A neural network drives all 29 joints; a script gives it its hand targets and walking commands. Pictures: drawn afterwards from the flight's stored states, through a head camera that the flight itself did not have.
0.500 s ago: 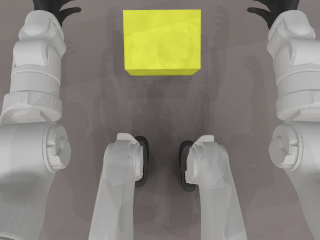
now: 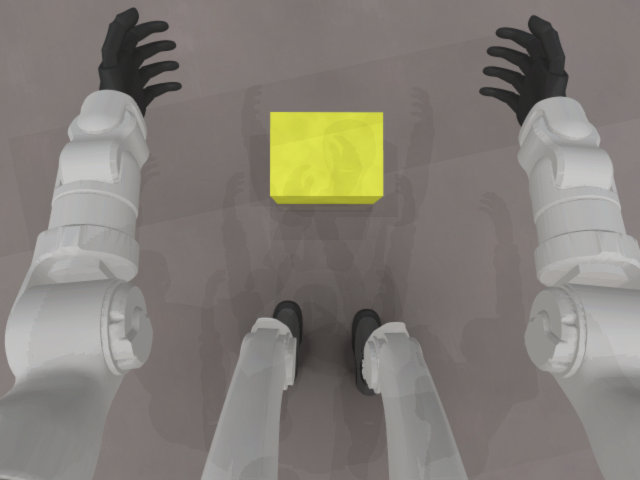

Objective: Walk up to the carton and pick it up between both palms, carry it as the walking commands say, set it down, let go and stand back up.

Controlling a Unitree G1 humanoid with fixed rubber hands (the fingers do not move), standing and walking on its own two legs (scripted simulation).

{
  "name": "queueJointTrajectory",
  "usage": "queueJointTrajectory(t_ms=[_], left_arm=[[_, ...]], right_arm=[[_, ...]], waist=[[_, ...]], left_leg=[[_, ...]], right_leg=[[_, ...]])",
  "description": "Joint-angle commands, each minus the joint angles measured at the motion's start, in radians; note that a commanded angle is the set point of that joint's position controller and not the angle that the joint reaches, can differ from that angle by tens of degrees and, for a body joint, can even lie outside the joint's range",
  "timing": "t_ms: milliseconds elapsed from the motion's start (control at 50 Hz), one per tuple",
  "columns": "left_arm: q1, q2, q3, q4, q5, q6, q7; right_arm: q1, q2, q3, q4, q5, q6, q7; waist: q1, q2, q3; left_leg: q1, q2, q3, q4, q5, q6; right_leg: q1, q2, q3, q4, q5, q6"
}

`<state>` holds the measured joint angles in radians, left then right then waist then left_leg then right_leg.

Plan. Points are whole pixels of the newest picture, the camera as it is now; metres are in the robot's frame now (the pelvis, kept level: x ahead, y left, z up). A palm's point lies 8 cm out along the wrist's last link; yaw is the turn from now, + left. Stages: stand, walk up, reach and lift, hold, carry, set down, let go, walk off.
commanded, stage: set down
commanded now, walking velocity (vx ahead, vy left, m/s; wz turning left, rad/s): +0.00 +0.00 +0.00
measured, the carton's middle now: (326, 161) +0.56 +0.01 -0.56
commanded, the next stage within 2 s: let go in 0.16 s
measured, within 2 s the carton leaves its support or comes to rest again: neither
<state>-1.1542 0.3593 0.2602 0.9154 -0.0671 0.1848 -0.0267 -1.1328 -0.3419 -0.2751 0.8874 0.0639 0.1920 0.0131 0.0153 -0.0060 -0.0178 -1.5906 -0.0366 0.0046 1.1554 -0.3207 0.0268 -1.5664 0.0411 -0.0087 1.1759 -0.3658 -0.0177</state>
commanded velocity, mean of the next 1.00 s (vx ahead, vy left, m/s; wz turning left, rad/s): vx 0.00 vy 0.00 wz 0.00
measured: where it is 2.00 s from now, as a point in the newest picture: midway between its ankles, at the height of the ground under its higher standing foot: (326, 362)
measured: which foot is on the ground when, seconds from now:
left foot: down 0.00-1.00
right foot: down 0.00-1.00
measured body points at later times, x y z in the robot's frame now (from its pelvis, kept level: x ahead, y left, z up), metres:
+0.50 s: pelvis +0.05 +0.01 +0.07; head +0.30 +0.01 +0.44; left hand +0.44 +0.24 -0.05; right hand +0.44 -0.23 -0.04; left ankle +0.08 +0.10 -0.60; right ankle +0.07 -0.10 -0.60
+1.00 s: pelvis +0.08 -0.01 +0.14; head +0.15 -0.01 +0.58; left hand +0.27 +0.23 +0.05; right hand +0.27 -0.24 +0.05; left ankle +0.08 +0.10 -0.60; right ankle +0.07 -0.10 -0.60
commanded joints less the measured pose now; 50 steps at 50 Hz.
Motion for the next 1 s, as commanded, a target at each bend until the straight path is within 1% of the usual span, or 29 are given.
queueJointTrajectory(t_ms=[0,40,100,140,180,220,260,300,340,380,420,480,560,600,640,720,800,900,980], left_arm=[[-0.214,0.11,0.02,-0.076,0.019,-0.031,-0.001],[-0.2,0.086,0.031,-0.05,0.037,-0.042,-0.004],[-0.175,0.066,0.053,-0.041,0.07,-0.05,-0.005],[-0.155,0.064,0.065,-0.059,0.089,-0.054,-0.002],[-0.125,0.065,0.072,-0.09,0.101,-0.058,0.001],[-0.06,0.065,0.068,-0.131,0.107,-0.061,0.006],[0.042,0.06,0.047,-0.185,0.103,-0.061,0.013],[0.146,0.047,0.022,-0.255,0.1,-0.06,0.017],[0.216,0.039,0.002,-0.331,0.094,-0.059,0.019],[0.307,0.032,-0.013,-0.389,0.087,-0.058,0.015],[0.402,0.018,-0.024,-0.419,0.08,-0.062,0.004],[0.528,-0.016,-0.038,-0.418,0.074,-0.079,-0.014],[0.693,-0.045,-0.055,-0.377,0.072,-0.107,-0.025],[0.77,-0.055,-0.067,-0.362,0.07,-0.124,-0.025],[0.847,-0.059,-0.079,-0.366,0.069,-0.141,-0.025],[0.998,-0.055,-0.097,-0.42,0.07,-0.174,-0.021],[1.117,-0.052,-0.113,-0.48,0.072,-0.195,-0.02],[1.266,-0.056,-0.148,-0.539,0.061,-0.188,-0.032],[1.301,-0.052,-0.171,-0.577,0.056,-0.156,-0.044]], right_arm=[[-0.205,-0.12,-0.03,-0.067,-0.022,-0.033,0.009],[-0.193,-0.104,-0.044,-0.031,-0.04,-0.048,0.019],[-0.176,-0.089,-0.062,-0.011,-0.068,-0.062,0.028],[-0.159,-0.089,-0.069,-0.02,-0.082,-0.069,0.028],[-0.13,-0.093,-0.07,-0.045,-0.091,-0.075,0.026],[-0.067,-0.098,-0.063,-0.084,-0.096,-0.079,0.023],[0.034,-0.103,-0.047,-0.135,-0.096,-0.082,0.02],[0.147,-0.102,-0.022,-0.198,-0.094,-0.087,0.019],[0.229,-0.092,0.005,-0.274,-0.087,-0.089,0.02],[0.32,-0.076,0.036,-0.34,-0.076,-0.089,0.022],[0.408,-0.056,0.058,-0.385,-0.069,-0.092,0.026],[0.525,-0.027,0.074,-0.409,-0.066,-0.103,0.038],[0.675,0.018,0.086,-0.383,-0.078,-0.124,0.048],[0.747,0.039,0.092,-0.366,-0.084,-0.138,0.048],[0.821,0.051,0.101,-0.361,-0.087,-0.153,0.046],[0.971,0.051,0.125,-0.399,-0.085,-0.185,0.041],[1.094,0.055,0.145,-0.448,-0.08,-0.206,0.04],[1.236,0.059,0.18,-0.513,-0.066,-0.198,0.044],[1.27,0.058,0.201,-0.541,-0.052,-0.166,0.05]], waist=[[0.005,0.002,-0.923],[0.002,0.003,-0.859],[-0.003,0.002,-0.849],[-0.007,0.003,-0.887],[-0.009,0.007,-0.953],[-0.013,0.015,-1.041],[-0.017,0.026,-1.132],[-0.021,0.034,-1.157],[-0.018,0.04,-1.138],[-0.016,0.035,-1.107],[-0.015,0.028,-1.034],[-0.018,0.024,-0.884],[-0.019,0.011,-0.68],[-0.02,0.004,-0.596],[-0.021,0.0,-0.539],[-0.022,0.002,-0.467],[-0.02,0.008,-0.366],[-0.016,0.001,-0.224],[-0.01,-0.009,-0.088]], left_leg=[[0.638,-0.001,-0.039,-0.123,0.302,-0.027],[0.63,0.003,-0.045,-0.151,0.29,-0.029],[0.655,0.006,-0.047,-0.174,0.303,-0.033],[0.694,0.005,-0.046,-0.18,0.343,-0.037],[0.754,0.002,-0.046,-0.184,0.416,-0.04],[0.844,0.001,-0.049,-0.188,0.51,-0.041],[0.96,0.002,-0.055,-0.195,0.614,-0.042],[1.073,0.005,-0.07,-0.209,0.703,-0.041],[1.159,0.009,-0.086,-0.226,0.745,-0.039],[1.217,0.012,-0.095,-0.25,0.752,-0.036],[1.236,0.014,-0.099,-0.286,0.722,-0.031],[1.229,0.017,-0.102,-0.345,0.643,-0.028],[1.186,0.022,-0.092,-0.414,0.523,-0.036],[1.167,0.026,-0.083,-0.447,0.471,-0.041],[1.178,0.03,-0.076,-0.479,0.45,-0.044],[1.254,0.03,-0.062,-0.542,0.445,-0.043],[1.315,0.029,-0.041,-0.614,0.399,-0.041],[1.417,0.021,-0.024,-0.709,0.321,-0.036],[1.464,0.015,-0.015,-0.757,0.211,-0.031]], right_leg=[[0.467,-0.005,0.032,-0.159,0.278,0.042],[0.447,-0.008,0.034,-0.186,0.269,0.042],[0.464,-0.008,0.032,-0.21,0.281,0.041],[0.496,-0.005,0.03,-0.219,0.314,0.042],[0.538,-0.001,0.029,-0.228,0.37,0.043],[0.587,0.003,0.029,-0.24,0.436,0.045],[0.627,0.005,0.031,-0.257,0.495,0.046],[0.636,0.008,0.03,-0.283,0.523,0.043],[0.629,0.009,0.032,-0.315,0.512,0.04],[0.654,0.007,0.036,-0.344,0.5,0.039],[0.684,0.002,0.042,-0.372,0.476,0.04],[0.712,-0.007,0.048,-0.411,0.417,0.04],[0.783,-0.017,0.05,-0.455,0.356,0.04],[0.841,-0.022,0.049,-0.478,0.352,0.039],[0.913,-0.025,0.047,-0.506,0.367,0.038],[1.064,-0.024,0.054,-0.575,0.404,0.035],[1.183,-0.025,0.06,-0.656,0.391,0.033],[1.314,-0.031,0.061,-0.754,0.344,0.032],[1.353,-0.04,0.057,-0.802,0.237,0.029]])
